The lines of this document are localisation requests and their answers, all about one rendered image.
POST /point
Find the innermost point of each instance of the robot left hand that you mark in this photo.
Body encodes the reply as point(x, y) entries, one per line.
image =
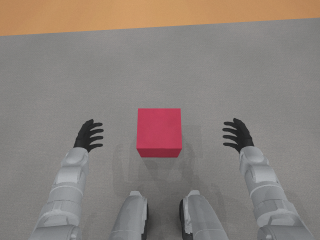
point(84, 139)

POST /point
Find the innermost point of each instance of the robot right hand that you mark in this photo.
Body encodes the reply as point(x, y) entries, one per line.
point(242, 138)

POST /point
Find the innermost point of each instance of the carton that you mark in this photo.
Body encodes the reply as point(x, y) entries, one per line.
point(159, 132)

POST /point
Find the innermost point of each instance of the robot thigh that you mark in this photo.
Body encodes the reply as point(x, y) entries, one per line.
point(128, 223)
point(204, 221)

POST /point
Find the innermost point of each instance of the robot left thigh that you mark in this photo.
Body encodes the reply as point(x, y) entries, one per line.
point(128, 223)

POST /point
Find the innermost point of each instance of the robot right thigh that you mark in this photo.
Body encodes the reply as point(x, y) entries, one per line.
point(204, 221)

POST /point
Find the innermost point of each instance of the robot left forearm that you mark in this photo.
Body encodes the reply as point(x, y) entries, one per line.
point(63, 206)

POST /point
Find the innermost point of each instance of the left robot upper arm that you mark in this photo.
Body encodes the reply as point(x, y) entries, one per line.
point(59, 232)

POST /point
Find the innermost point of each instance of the robot right forearm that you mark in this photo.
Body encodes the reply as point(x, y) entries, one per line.
point(271, 206)

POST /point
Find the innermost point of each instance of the right robot upper arm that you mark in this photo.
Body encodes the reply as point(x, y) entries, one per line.
point(283, 232)

